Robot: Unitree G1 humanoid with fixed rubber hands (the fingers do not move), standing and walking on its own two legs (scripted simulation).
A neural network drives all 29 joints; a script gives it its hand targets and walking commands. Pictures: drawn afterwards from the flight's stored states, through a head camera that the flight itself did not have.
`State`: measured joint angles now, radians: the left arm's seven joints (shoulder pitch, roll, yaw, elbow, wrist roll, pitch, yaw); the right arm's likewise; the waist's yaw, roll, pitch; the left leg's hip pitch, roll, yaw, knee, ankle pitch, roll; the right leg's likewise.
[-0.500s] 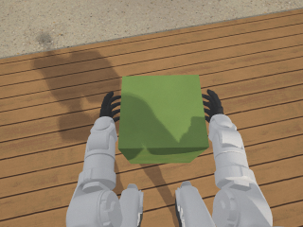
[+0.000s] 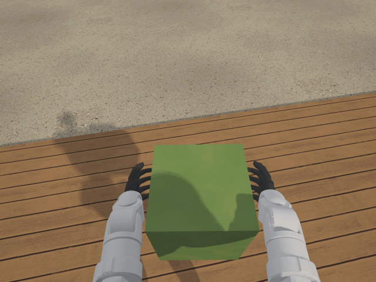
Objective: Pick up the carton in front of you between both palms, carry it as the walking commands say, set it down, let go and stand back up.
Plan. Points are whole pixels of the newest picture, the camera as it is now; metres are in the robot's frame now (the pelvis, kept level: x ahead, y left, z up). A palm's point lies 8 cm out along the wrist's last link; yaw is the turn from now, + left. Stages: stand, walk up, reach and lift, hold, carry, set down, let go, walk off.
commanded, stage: reach and lift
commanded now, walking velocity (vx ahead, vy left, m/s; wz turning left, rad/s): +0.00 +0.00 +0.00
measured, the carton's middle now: (198, 205) +0.32 +0.00 -0.06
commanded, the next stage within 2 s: hold in 1.10 s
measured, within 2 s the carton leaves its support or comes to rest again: neither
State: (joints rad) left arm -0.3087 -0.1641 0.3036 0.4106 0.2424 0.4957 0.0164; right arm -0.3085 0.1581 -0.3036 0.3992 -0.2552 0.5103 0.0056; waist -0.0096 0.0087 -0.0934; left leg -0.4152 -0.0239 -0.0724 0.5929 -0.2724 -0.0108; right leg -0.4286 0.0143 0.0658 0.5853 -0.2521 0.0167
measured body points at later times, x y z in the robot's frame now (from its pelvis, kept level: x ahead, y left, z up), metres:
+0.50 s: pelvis -0.01 +0.00 +0.01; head -0.02 +0.00 +0.46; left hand +0.31 +0.15 +0.03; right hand +0.31 -0.16 +0.03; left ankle +0.02 +0.13 -0.73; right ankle +0.03 -0.13 -0.73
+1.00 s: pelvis +0.01 +0.00 +0.02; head -0.01 +0.00 +0.47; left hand +0.31 +0.15 +0.04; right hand +0.31 -0.15 +0.04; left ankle +0.02 +0.13 -0.73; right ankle +0.03 -0.13 -0.73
